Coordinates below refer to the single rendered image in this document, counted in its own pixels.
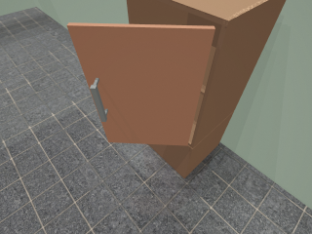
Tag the cupboard door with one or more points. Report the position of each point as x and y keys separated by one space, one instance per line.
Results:
x=150 y=77

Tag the handle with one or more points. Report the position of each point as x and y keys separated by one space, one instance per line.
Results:
x=97 y=99

